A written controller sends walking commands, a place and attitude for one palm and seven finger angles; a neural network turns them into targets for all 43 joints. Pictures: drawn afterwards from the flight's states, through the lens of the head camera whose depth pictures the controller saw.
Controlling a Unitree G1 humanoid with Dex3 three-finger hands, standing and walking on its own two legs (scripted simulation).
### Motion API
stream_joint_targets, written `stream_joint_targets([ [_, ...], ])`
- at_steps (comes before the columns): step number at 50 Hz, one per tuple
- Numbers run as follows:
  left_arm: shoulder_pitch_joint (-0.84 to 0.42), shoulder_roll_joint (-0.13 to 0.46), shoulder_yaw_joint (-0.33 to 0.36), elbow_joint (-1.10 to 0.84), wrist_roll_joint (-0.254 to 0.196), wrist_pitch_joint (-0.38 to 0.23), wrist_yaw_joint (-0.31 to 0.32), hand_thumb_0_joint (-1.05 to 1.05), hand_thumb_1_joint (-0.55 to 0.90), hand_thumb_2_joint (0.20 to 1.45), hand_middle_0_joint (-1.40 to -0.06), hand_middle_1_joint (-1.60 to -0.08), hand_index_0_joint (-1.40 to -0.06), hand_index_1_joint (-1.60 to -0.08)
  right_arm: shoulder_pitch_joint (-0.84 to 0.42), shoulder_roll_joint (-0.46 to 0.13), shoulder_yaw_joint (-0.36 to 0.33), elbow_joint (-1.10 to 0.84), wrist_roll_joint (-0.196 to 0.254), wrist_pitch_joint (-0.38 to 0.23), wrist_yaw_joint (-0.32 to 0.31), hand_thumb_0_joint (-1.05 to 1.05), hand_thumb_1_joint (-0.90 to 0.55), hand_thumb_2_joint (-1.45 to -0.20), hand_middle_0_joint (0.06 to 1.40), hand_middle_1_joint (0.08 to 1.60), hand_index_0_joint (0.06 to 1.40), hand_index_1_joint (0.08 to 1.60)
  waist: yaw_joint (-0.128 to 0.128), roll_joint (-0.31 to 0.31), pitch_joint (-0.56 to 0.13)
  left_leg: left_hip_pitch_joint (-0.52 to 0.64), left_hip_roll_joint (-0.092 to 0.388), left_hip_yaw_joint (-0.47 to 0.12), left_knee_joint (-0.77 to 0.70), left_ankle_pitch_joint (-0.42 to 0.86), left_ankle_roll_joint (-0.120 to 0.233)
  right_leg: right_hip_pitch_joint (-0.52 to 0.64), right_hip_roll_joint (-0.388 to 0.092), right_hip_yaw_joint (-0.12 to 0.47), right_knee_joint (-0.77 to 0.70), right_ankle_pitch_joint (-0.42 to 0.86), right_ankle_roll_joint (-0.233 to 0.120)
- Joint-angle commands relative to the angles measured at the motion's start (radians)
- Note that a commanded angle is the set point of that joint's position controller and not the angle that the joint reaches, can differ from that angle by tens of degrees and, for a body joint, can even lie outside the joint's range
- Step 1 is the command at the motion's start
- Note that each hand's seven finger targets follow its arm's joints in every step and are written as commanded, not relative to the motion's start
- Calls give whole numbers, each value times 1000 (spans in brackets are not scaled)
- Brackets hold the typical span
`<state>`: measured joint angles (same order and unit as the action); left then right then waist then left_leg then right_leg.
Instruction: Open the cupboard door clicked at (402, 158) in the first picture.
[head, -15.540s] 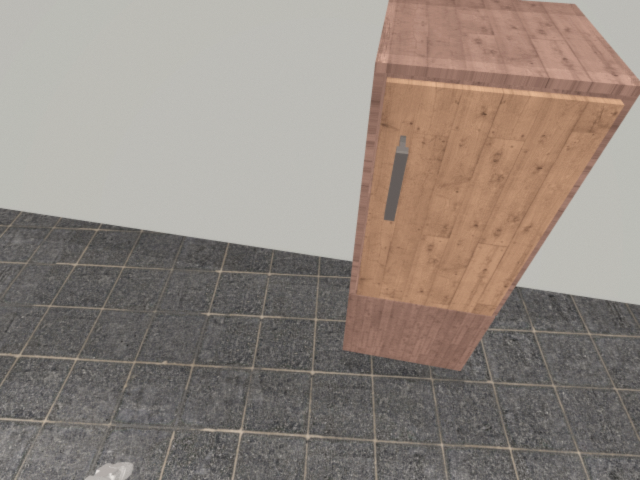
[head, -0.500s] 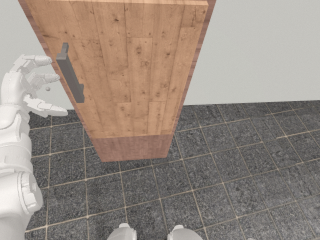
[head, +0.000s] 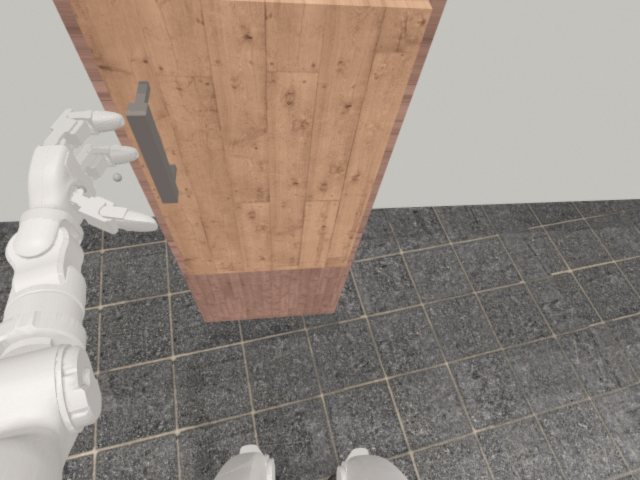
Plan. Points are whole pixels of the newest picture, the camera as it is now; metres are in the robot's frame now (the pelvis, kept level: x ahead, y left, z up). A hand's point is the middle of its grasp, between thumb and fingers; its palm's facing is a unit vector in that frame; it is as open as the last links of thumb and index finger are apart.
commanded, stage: slide the fingers in behind the handle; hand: left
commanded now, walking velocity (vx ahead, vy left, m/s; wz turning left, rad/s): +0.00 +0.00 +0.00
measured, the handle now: (157, 147) +0.51 +0.19 +0.08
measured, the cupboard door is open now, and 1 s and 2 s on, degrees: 0 0 0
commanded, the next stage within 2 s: close the thumb around the handle in 1.34 s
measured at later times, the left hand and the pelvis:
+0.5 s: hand (151, 178) +0.46 +0.19 +0.08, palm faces +0.07 -1.00 +0.00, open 13.9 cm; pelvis +0.00 -0.01 +0.00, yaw +0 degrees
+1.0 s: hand (177, 176) +0.46 +0.16 +0.08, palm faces +0.09 -1.00 -0.01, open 14.0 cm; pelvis +0.00 -0.03 +0.00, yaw +0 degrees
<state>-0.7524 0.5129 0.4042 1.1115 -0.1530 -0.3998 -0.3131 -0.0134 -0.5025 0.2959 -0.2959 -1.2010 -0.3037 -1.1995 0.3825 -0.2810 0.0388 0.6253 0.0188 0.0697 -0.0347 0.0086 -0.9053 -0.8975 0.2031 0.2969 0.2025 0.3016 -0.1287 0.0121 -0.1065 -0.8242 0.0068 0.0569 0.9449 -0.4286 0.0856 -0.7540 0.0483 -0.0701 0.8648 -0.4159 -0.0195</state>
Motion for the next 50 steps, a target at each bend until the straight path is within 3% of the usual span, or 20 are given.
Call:
stream_joint_targets([
  [1, -435, 206, -15, -222, -12, -57, 23, 0, -500, 300, -300, -1200, -300, -1200, 123, -180, -73, -65, -3, -19, -5, 0, -900, -900, 200, 300, 200, 300, -5, 159, -390, 488, 48, -182, -125, 441, -91, -39, 14, 20, -77, 212, -13],
  [4, -399, 183, -25, -254, -12, -65, 39, 0, -500, 300, -300, -1200, -300, -1200, 126, -177, -76, -72, -4, -18, 2, 0, -900, -900, 200, 300, 200, 300, 8, 160, -434, 530, 52, -190, -118, 521, -101, -29, 17, 20, -72, 237, -14],
  [8, -461, 108, -78, -236, -19, -63, 52, 0, -500, 300, -300, -1200, -300, -1200, 122, -173, -77, -57, -4, -20, 7, 0, -900, -900, 200, 300, 200, 300, -26, 115, -361, 495, 51, -195, -124, 428, -91, -57, 18, 16, -81, 204, -13],
  [12, -451, 155, -27, -194, -15, -56, 80, 0, -500, 300, -300, -1200, -300, -1200, 116, -175, -73, -57, -4, -23, 4, 0, -900, -900, 200, 300, 200, 300, -12, 71, -360, 425, 36, -171, -127, 353, -75, -10, 14, 26, -83, 203, -12],
  [15, -446, 201, 5, -249, 8, -84, 102, 0, -500, 300, -300, -1200, -300, -1200, 116, -168, -71, -65, -8, -26, 8, 0, -900, -900, 200, 300, 200, 300, 16, 138, -431, 460, 32, -164, -112, 436, -84, 16, 11, 33, -64, 247, -16],
  [16, -455, 160, -37, -266, 16, -92, 104, 0, -500, 300, -300, -1200, -300, -1200, 112, -161, -69, -67, -8, -26, 12, 0, -900, -900, 200, 300, 200, 300, 7, 159, -438, 479, 33, -162, -106, 459, -85, 7, 12, 33, -62, 258, -14],
  [18, -455, 122, -61, -261, 18, -99, 105, 0, -500, 300, -300, -1200, -300, -1200, 119, -157, -72, -63, -11, -28, 17, 0, -900, -900, 200, 300, 200, 300, -5, 130, -435, 483, 36, -169, -95, 477, -84, -2, 16, 30, -59, 265, -13],
  [19, -429, 148, -36, -245, 16, -96, 105, 0, -500, 300, -300, -1200, -300, -1200, 119, -163, -75, -59, -8, -25, 17, 0, -900, -900, 200, 300, 200, 300, 1, 104, -431, 469, 38, -164, -96, 466, -82, 8, 17, 32, -63, 269, -12],
  [20, -445, 110, -70, -240, 7, -91, 99, 0, -500, 300, -300, -1200, -300, -1200, 112, -159, -73, -59, -5, -23, 17, 0, -900, -900, 200, 300, 200, 300, -14, 101, -411, 453, 34, -155, -101, 432, -76, 15, 17, 35, -71, 266, -10],
  [23, -410, 144, -22, -211, -15, -72, 94, 0, -500, 300, -300, -1200, -300, -1200, 111, -164, -73, -64, 0, -24, 12, 0, -900, -900, 200, 300, 200, 300, 1, 58, -400, 385, 21, -132, -103, 369, -60, 81, 15, 46, -80, 280, -11],
  [25, -401, 149, -25, -212, -11, -64, 96, 0, -500, 300, -300, -1200, -300, -1200, 103, -159, -68, -70, 2, -22, 9, 0, -900, -900, 200, 300, 200, 300, 9, 77, -387, 358, 16, -121, -111, 358, -58, 98, 11, 50, -82, 287, -9],
  [27, -433, 134, -43, -221, -2, -65, 103, 0, -500, 300, -300, -1200, -300, -1200, 101, -154, -68, -68, 1, -26, 10, 0, -900, -900, 200, 300, 200, 300, -4, 80, -361, 345, 14, -117, -110, 331, -54, 83, 9, 53, -88, 274, -7],
  [28, -410, 168, -10, -217, 0, -69, 109, 0, -500, 300, -300, -1200, -300, -1200, 106, -156, -67, -73, -1, -25, 10, 0, -900, -900, 200, 300, 200, 300, 11, 58, -365, 323, 10, -113, -104, 337, -49, 114, 10, 60, -85, 290, -8],
  [33, -449, 129, -44, -235, 3, -88, 121, 0, -500, 300, -300, -1200, -300, -1200, 102, -147, -67, -71, -1, -32, 12, 0, -900, -900, 200, 300, 200, 300, -7, 72, -372, 316, 7, -106, -99, 319, -47, 120, 8, 68, -84, 298, -5],
  [34, -431, 165, -14, -232, 6, -89, 125, 0, -500, 300, -300, -1200, -300, -1200, 104, -152, -69, -69, 0, -31, 11, 0, -900, -900, 200, 300, 200, 300, 10, 84, -391, 318, 7, -105, -99, 322, -50, 127, 6, 71, -80, 298, -7],
  [40, -424, 95, -59, -255, 1, -89, 131, 0, -500, 300, -300, -1200, -300, -1200, 100, -144, -73, -68, 0, -37, 18, 0, -900, -900, 200, 300, 200, 300, 3, 83, -425, 339, 4, -96, -94, 338, -47, 142, 5, 76, -85, 328, -2],
  [41, -397, 125, -33, -245, 1, -86, 136, 0, -500, 300, -300, -1200, -300, -1200, 102, -147, -73, -68, 0, -35, 17, 0, -900, -900, 200, 300, 200, 300, 14, 67, -425, 318, 3, -92, -94, 334, -47, 162, 4, 79, -86, 334, -2],
  [42, -417, 95, -64, -254, 0, -85, 136, 0, -500, 300, -300, -1200, -300, -1200, 99, -143, -71, -70, 2, -36, 18, 0, -900, -900, 200, 300, 200, 300, -3, 61, -412, 318, 3, -91, -97, 334, -44, 160, 4, 80, -90, 344, 1],
  [46, -405, 103, -44, -224, -2, -71, 148, 0, -500, 300, -300, -1200, -300, -1200, 104, -143, -71, -67, 1, -35, 19, 0, -900, -900, 200, 300, 200, 300, 0, 12, -376, 261, -2, -82, -99, 311, -39, 188, 1, 88, -95, 358, 5],
  [50, -374, 136, -26, -234, 13, -80, 146, 0, -500, 300, -300, -1200, -300, -1200, 101, -141, -70, -74, 1, -34, 20, 0, -900, -900, 200, 300, 200, 300, 15, 45, -389, 259, -5, -73, -96, 320, -39, 209, -3, 98, -92, 381, 4],
])
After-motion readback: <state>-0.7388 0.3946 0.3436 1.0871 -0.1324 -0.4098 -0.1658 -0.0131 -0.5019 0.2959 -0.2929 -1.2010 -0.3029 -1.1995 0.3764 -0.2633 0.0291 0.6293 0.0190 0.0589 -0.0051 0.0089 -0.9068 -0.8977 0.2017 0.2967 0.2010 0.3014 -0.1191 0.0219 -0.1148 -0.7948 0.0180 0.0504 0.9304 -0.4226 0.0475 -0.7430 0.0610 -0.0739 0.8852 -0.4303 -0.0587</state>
